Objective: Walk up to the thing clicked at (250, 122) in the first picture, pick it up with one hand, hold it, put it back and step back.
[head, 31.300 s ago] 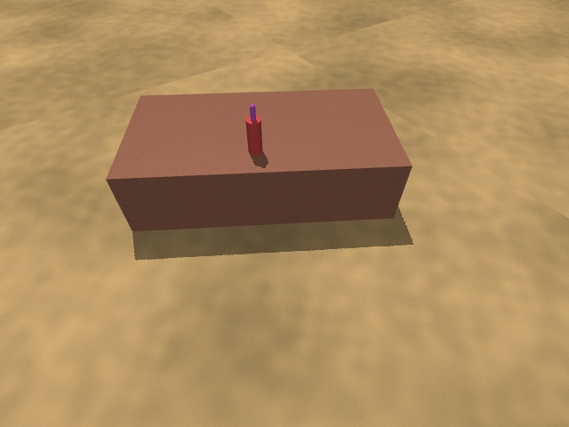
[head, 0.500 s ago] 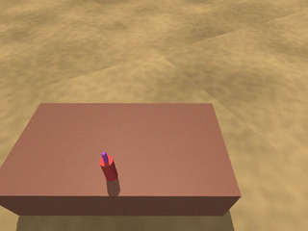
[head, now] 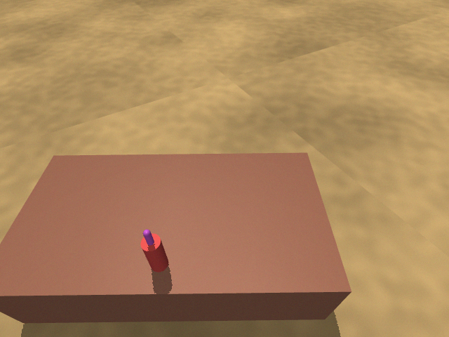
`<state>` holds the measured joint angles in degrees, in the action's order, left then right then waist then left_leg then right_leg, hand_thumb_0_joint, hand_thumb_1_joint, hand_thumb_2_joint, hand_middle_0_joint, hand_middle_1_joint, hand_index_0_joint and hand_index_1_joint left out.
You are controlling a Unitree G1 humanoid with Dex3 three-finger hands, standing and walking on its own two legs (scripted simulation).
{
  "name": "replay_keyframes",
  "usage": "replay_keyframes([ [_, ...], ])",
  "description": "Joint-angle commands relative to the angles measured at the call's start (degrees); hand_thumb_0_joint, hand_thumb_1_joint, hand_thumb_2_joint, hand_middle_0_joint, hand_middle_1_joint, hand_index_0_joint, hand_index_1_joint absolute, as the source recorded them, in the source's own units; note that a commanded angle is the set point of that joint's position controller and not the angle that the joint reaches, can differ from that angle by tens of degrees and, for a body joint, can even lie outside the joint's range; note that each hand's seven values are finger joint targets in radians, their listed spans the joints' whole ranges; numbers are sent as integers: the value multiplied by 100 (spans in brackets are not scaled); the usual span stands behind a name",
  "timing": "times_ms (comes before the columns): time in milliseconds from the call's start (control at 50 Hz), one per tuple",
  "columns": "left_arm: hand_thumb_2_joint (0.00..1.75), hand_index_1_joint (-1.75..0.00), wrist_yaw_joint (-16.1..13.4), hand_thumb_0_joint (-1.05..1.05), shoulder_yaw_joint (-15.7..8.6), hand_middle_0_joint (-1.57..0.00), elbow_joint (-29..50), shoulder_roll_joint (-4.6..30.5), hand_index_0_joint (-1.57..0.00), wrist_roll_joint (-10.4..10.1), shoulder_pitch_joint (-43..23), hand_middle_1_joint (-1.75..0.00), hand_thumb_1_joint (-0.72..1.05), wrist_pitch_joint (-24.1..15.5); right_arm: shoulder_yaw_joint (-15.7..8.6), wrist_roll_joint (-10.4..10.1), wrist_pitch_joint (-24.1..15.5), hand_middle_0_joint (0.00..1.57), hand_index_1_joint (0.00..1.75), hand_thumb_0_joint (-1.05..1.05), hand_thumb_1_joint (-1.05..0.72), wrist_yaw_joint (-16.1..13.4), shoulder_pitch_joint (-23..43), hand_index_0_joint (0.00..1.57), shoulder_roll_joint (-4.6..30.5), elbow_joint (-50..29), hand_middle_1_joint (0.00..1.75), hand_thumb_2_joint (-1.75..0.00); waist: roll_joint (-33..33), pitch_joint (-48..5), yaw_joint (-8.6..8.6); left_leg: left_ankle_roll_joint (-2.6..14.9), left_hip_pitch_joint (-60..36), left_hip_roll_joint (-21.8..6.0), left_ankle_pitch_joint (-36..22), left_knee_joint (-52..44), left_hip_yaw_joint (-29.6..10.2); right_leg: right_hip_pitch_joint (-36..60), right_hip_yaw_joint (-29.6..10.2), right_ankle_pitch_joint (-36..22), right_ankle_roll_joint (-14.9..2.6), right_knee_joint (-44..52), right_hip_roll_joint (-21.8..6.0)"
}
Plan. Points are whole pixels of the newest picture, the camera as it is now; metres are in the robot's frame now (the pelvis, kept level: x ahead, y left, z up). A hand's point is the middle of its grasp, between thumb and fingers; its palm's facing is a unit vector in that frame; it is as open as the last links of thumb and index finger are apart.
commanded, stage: stand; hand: left
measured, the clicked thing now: (153, 248) +0.47 +0.24 -0.34
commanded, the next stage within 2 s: step back in 0.78 s
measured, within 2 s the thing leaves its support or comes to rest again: neither
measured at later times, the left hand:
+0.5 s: hand out of the picture +0.07 +0.25 -0.16, palm faces +0.00 -0.94 -0.34, open 7.4 cm
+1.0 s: hand out of the picture +0.08 +0.27 -0.17, palm faces +0.00 -0.93 -0.38, open 7.4 cm
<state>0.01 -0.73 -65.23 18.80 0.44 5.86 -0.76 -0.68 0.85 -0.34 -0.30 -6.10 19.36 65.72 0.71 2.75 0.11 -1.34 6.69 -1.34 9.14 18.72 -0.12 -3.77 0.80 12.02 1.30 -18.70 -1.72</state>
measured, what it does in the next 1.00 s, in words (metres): stands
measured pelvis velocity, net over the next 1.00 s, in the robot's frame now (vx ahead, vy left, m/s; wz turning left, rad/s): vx -0.03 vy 0.00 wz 0.00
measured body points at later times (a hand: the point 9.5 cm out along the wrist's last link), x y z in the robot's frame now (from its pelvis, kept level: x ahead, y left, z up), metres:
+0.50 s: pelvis +0.00 +0.00 +0.00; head +0.01 -0.01 +0.45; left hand +0.07 +0.29 -0.13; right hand +0.07 -0.30 -0.14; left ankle +0.01 +0.13 -0.75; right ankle -0.02 -0.13 -0.75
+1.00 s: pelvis -0.03 +0.00 -0.01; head +0.04 +0.00 +0.43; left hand +0.08 +0.32 -0.14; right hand +0.07 -0.32 -0.14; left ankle +0.01 +0.13 -0.74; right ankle -0.02 -0.13 -0.75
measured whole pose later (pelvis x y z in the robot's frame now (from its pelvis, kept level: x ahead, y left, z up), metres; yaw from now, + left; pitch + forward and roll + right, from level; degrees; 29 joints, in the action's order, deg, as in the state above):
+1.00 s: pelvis -0.03 +0.00 -0.01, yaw +0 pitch -2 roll -1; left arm -0.1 -3.5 -58.2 21.3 -0.1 3.5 1.6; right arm -2.8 -0.2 2.2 0.2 -3.2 22.7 59.9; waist 1.2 9.8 0.2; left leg 0.4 17.4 -1.8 12.9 33.2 -1.0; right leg -12.6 1.1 15.2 0.5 -29.4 -1.1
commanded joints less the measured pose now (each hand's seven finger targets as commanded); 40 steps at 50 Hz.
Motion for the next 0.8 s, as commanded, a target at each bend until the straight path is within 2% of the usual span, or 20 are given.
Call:
replay_keyframes([
  [0, 90, -30, -106, 0, -205, -20, 319, 1241, -20, 27, -188, -30, 90, -103, -206, -3, -120, 20, 30, 0, -90, -52, 189, 20, 1209, -302, 30, -90, -74, -383, 15, 200, -236, -608, -1069, -181, -437, -85, -455, -1097, -171, 322, -615],
  [120, 90, -30, -89, 0, -209, -20, 300, 1254, -20, 22, -194, -30, 90, -100, -179, -8, -115, 20, 30, 0, -90, -41, 213, 20, 1176, -299, 30, -90, -62, -309, 17, 184, -153, -602, -779, -243, -438, -106, -471, -831, -174, 375, -594],
  [300, 90, -30, -93, 0, -208, -20, 314, 1256, -20, 17, -156, -30, 90, -99, -181, -14, -108, 20, 30, 0, -90, -42, 246, 20, 1195, -317, 30, -90, -63, -346, 10, 189, -229, -628, -893, -229, -433, -137, -461, -929, -196, 342, -590],
  [360, 90, -30, -73, 0, -210, -20, 287, 1235, -20, 13, -126, -30, 90, -81, -176, -12, -107, 20, 30, 0, -90, -46, 227, 20, 1233, -304, 30, -90, -29, -291, 8, 201, -148, -616, -626, -242, -419, -131, -494, -749, -218, 371, -600],
  [440, 90, -30, -78, 0, -207, -20, 314, 1265, -20, 19, -118, -30, 90, -89, -165, -12, -117, 20, 30, 0, -90, -37, 240, 20, 1200, -325, 30, -90, -68, -314, -3, 177, -185, -621, -834, -244, -435, -148, -455, -865, -206, 349, -577],
  [580, 90, -30, -78, 0, -217, -20, 325, 1287, -20, 14, -104, -30, 90, -87, -153, -24, -114, 20, 30, 0, -90, -37, 197, 20, 1205, -334, 30, -90, -54, -294, 6, 190, -151, -614, -760, -258, -437, -135, -479, -872, -206, 350, -589],
  [680, 90, -30, -70, 0, -210, -20, 356, 1292, -20, 14, -102, -30, 90, -90, -156, -19, -131, 20, 30, 0, -90, -41, 226, 20, 1224, -356, 30, -90, -54, -354, -12, 181, -268, -643, -943, -224, -423, -155, -471, -985, -211, 316, -587],
  [740, 90, -30, -69, 0, -210, -20, 341, 1288, -20, 6, -94, -30, 90, -79, -142, -25, -118, 20, 30, 0, -90, -41, 203, 20, 1212, -331, 30, -90, -72, -250, -4, 182, -182, -625, -750, -265, -435, -182, -471, -845, -205, 352, -574],
  [760, 90, -30, -99, 0, -471, -20, 466, 1725, -20, -91, -126, -30, 90, -19, -291, -46, -25, 20, 30, 0, -90, -12, 395, 20, 1540, -443, 30, -90, -133, 305, -31, 346, 225, -535, -1666, 335, -495, -642, -512, -1776, -243, -140, -480],
  [780, 90, -30, -123, 0, -492, -20, 533, 1696, -20, -111, -79, -30, 90, 7, -301, -82, 10, 20, 30, 0, -90, -17, 296, 20, 1453, -523, 30, -90, -161, 122, 5, 370, 223, -516, -1902, 544, -409, -578, -465, -2010, -319, -279, -486],
])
